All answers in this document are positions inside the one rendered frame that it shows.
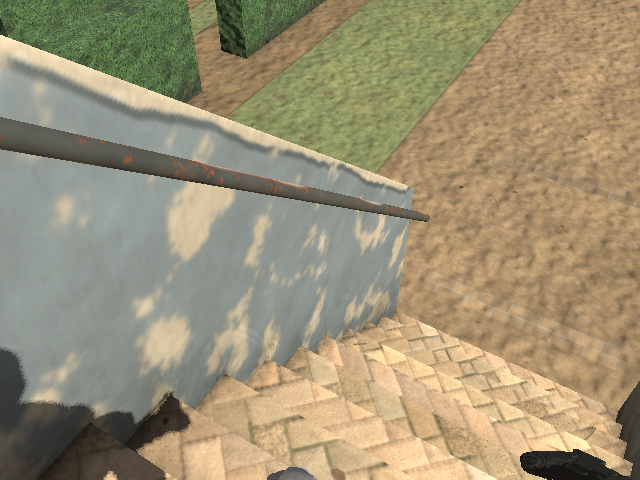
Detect stairs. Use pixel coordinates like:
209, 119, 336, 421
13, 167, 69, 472
37, 311, 633, 480

